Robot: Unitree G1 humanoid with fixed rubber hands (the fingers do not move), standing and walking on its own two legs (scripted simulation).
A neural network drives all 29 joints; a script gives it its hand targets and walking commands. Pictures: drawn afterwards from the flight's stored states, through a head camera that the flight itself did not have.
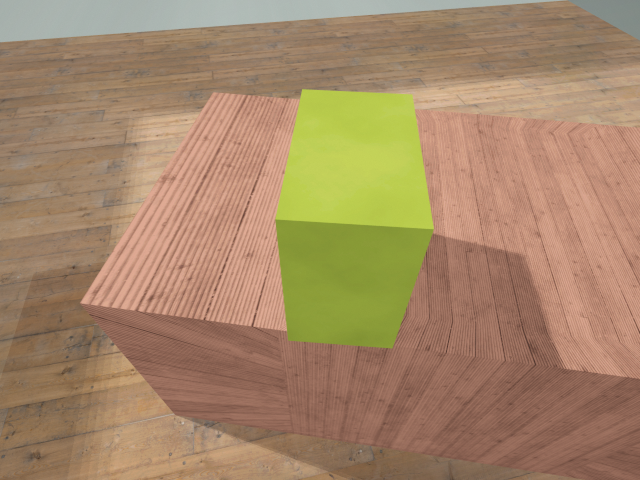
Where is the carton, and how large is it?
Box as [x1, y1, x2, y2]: [275, 89, 433, 347]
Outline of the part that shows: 302,89 275,218 288,340 392,347 433,230 412,95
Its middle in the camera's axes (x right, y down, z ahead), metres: +0.05 -0.04 +0.64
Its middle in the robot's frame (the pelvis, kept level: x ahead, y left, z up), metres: +0.50 -0.02 +0.01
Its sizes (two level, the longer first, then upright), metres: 0.293 0.176 0.294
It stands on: a pedestal, 0.64 m high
